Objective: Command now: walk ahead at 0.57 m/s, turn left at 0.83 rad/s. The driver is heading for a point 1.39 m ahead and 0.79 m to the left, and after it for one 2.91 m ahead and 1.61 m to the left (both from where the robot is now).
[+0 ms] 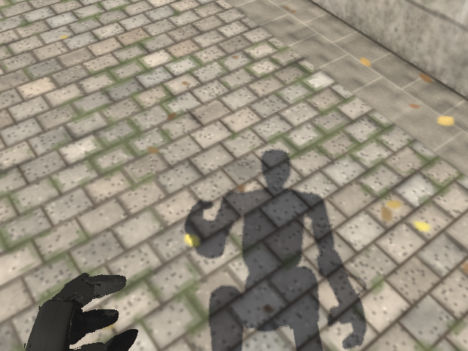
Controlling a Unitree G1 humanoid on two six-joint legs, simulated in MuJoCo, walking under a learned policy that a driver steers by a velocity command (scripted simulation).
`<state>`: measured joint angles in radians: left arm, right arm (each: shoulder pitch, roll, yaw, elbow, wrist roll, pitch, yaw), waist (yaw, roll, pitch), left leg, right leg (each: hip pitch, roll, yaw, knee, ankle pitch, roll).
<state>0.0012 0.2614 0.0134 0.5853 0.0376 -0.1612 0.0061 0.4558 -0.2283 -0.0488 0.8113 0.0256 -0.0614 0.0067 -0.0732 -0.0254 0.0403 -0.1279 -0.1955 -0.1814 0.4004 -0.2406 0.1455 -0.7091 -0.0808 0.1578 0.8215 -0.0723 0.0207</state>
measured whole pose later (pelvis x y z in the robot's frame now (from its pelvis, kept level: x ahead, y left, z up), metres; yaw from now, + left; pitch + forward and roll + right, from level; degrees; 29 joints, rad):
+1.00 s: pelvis +0.24 -0.01 -0.01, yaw +47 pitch +2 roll -1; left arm 0.16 0.28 0.06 0.74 -0.01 0.01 -0.02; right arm 0.12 -0.25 -0.03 0.60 -0.02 0.02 -0.01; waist 0.03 -0.03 0.00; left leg -0.33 -0.08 -0.11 0.59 -0.28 0.04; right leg -0.37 -0.02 0.00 0.65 -0.25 0.04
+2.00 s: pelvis +0.23 +0.01 -0.01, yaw +35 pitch +2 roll -2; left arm 0.08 0.28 0.09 0.68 0.00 0.02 0.03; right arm 0.22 -0.31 -0.10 0.65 0.02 0.08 0.01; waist -0.03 0.00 0.06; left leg -0.50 0.07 0.05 0.89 -0.39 -0.05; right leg -0.20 -0.09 -0.15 0.47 -0.29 0.05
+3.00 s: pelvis +0.50 +0.05 -0.04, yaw +19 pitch +1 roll +1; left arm 0.14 0.29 0.05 0.66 -0.02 -0.05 -0.05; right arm 0.37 -0.32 -0.07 0.85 0.06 -0.08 0.00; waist -0.04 0.02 0.07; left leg -0.19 0.12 -0.01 1.22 -0.47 0.01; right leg -0.48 -0.03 -0.10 0.81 -0.34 -0.06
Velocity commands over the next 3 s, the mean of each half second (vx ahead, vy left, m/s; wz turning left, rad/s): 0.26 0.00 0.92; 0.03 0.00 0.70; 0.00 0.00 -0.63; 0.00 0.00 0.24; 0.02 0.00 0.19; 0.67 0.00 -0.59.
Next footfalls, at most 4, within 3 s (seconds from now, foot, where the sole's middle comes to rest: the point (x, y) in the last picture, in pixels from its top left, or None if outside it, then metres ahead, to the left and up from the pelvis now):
0.14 right None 0.38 -0.12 -0.78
0.60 left None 0.21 0.10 -0.78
1.02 right None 0.38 -0.06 -0.78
1.32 left None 0.21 0.11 -0.78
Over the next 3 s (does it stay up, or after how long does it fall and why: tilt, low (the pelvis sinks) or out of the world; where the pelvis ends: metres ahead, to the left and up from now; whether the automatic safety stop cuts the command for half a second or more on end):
stays up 0.50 0.05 -0.04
